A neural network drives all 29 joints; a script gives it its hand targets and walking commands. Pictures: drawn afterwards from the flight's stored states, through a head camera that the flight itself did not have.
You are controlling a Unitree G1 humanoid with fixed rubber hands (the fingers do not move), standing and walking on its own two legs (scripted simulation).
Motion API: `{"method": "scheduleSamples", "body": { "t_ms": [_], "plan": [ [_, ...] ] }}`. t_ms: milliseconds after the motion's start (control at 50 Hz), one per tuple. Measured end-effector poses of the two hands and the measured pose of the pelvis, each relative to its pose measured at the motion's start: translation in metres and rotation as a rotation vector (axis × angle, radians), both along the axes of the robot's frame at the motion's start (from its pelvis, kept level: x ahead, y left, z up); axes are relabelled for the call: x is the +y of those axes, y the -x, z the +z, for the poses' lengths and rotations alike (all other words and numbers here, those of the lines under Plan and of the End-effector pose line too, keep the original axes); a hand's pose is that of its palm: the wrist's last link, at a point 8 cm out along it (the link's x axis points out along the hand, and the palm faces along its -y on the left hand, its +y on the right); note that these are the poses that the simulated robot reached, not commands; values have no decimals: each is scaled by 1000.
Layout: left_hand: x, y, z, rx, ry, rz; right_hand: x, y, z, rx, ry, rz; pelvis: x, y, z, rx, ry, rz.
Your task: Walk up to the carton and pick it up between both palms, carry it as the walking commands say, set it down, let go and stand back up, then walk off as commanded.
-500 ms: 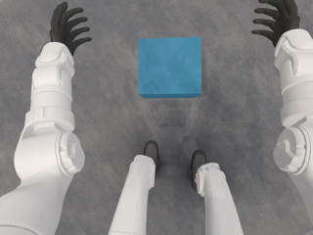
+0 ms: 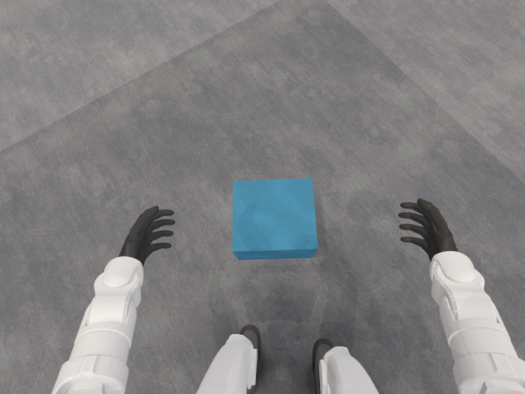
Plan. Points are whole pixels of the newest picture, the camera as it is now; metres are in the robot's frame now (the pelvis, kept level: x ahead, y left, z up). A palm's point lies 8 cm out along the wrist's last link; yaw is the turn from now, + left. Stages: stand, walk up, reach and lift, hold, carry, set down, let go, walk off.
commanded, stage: let go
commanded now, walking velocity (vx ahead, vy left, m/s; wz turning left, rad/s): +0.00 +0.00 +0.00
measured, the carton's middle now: (273, 220) +0.52 +0.05 -0.65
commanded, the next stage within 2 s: stand in 0.82 s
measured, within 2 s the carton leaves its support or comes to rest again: neither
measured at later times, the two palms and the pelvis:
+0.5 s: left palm (130, 333) +0.19 +0.22 -0.03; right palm (500, 348) +0.20 -0.25 -0.03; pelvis +0.03 -0.02 +0.04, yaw +1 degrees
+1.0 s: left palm (97, 338) +0.18 +0.27 -0.04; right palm (521, 367) +0.18 -0.28 -0.04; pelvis +0.04 -0.01 +0.03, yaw +1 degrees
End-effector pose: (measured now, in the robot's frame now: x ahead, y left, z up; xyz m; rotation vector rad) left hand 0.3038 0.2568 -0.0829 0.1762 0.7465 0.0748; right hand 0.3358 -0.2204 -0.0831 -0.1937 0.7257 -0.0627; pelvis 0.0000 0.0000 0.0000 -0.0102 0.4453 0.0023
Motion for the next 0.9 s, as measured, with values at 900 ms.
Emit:
{"method": "scheduleSamples", "body": {
  "t_ms": [900],
  "plan": [
    [-15,115,47,73,-79,47,-35,142,44,105,74,-14,-11,-37,34,-481,-17,17]
  ]
}}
